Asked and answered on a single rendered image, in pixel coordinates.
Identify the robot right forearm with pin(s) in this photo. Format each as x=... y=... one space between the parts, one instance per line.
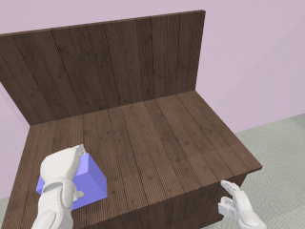
x=247 y=219

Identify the robot left hand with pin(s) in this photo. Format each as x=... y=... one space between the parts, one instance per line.
x=63 y=164

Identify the robot left forearm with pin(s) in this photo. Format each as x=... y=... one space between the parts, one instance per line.
x=55 y=205

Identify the table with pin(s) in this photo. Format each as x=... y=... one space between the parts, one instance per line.
x=125 y=89

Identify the robot right hand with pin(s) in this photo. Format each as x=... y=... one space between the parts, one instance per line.
x=230 y=207

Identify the sponge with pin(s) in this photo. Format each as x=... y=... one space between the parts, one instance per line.
x=88 y=179

